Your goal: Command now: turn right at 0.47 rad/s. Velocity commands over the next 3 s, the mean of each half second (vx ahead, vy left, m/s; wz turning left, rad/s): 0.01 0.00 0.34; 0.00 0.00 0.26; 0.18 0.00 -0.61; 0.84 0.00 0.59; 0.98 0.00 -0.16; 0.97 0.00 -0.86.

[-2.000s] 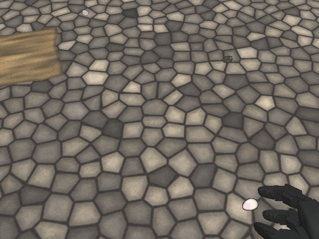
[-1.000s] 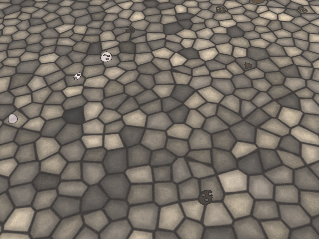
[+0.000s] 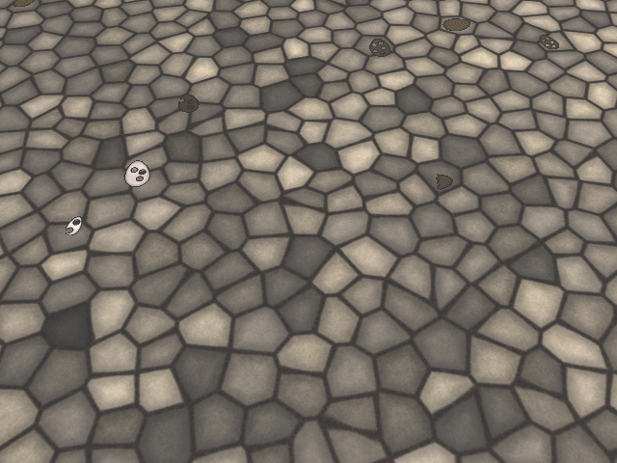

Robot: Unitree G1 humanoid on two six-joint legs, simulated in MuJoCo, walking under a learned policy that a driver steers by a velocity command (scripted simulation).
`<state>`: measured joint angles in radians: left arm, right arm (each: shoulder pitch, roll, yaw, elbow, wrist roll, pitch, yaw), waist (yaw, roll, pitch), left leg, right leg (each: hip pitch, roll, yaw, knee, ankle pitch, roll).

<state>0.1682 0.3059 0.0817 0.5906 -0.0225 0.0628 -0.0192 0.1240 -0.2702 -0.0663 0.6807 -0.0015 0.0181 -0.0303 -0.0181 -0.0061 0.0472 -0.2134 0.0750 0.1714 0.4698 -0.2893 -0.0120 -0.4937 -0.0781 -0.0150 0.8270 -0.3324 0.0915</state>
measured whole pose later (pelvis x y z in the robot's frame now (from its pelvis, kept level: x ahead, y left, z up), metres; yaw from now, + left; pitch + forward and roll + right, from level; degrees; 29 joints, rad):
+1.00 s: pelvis +0.04 +0.02 +0.00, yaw +21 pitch +1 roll +0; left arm 0.21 0.29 0.08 0.78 -0.03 0.04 0.00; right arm 0.08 -0.21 -0.02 0.63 -0.03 0.02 -0.03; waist 0.04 -0.02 0.02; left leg -0.22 -0.05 0.05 0.48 -0.28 0.06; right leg -0.41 -0.06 -0.01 0.85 -0.43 0.08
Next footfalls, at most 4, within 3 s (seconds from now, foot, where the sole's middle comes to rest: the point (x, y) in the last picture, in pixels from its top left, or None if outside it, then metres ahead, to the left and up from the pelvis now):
0.06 right None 0.06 -0.15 -0.78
0.52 left None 0.03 0.10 -0.78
1.16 right None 0.10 -0.10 -0.77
1.78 left None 0.44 0.16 -0.77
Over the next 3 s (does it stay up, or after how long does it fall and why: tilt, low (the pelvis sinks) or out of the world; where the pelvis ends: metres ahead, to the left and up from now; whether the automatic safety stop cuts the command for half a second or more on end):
stays up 1.40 0.42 -0.03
